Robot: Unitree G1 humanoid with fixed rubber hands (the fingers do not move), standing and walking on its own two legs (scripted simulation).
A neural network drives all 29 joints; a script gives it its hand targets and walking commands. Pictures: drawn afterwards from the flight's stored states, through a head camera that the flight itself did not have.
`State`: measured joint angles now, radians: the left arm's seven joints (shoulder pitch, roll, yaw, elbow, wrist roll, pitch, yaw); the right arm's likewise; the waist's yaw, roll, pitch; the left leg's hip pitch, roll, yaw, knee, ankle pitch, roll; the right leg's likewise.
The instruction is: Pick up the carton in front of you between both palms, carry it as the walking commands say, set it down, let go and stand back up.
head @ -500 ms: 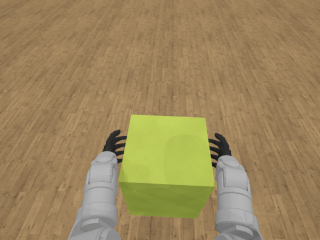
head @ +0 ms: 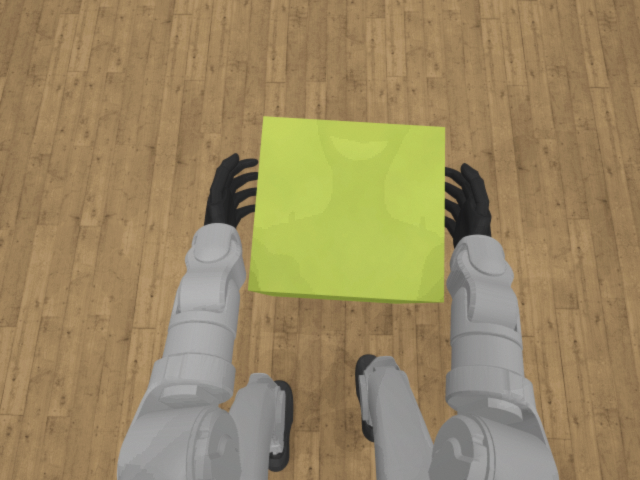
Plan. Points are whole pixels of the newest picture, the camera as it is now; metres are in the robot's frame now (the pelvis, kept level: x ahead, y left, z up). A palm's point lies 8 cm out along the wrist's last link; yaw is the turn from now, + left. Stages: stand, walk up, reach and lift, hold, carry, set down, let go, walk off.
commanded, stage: set down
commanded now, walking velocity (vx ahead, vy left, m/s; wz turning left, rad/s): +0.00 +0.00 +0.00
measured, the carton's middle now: (342, 227) +0.43 -0.06 -0.15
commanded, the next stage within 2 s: none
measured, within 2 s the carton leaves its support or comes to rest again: rests again in 1.96 s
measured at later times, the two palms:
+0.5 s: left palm (263, 207) +0.49 +0.06 -0.22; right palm (446, 241) +0.42 -0.22 -0.22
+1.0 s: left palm (288, 208) +0.54 +0.03 -0.37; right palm (431, 252) +0.43 -0.24 -0.37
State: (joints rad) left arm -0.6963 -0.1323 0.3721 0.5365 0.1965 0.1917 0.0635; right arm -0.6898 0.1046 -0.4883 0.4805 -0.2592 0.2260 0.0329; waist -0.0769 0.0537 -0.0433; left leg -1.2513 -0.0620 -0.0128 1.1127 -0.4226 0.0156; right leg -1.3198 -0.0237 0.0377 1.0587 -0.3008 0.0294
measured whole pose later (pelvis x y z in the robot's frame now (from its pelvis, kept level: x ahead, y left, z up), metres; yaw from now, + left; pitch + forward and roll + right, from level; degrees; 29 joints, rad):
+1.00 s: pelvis -0.05 +0.01 -0.23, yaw -1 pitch +47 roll -3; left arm -1.52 0.21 0.17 0.98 0.15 0.31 0.06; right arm -1.22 0.01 -0.67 0.56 -0.19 0.33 -0.08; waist -0.17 0.06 0.14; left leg -2.18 -0.09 -0.02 1.96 -0.60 0.02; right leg -2.23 -0.02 0.02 1.84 -0.44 0.06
